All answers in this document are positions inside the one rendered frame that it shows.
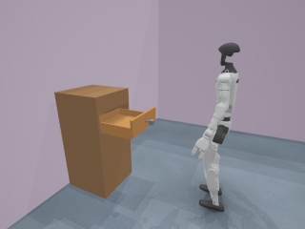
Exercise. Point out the robot torso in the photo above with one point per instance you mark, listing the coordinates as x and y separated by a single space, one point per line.
226 123

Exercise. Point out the robot left forearm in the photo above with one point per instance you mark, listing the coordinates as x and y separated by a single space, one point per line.
217 117

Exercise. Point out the left robot hand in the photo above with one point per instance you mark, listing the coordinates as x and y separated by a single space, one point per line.
203 145

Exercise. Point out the left robot upper arm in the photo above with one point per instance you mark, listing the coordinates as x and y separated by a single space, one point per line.
224 84

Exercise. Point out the cabinet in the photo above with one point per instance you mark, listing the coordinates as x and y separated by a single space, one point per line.
96 162

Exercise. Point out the handle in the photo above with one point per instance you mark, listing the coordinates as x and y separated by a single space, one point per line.
151 121

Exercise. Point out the drawer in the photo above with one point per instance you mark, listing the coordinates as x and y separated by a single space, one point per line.
126 123

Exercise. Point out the robot right thigh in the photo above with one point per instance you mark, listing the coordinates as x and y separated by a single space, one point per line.
216 159

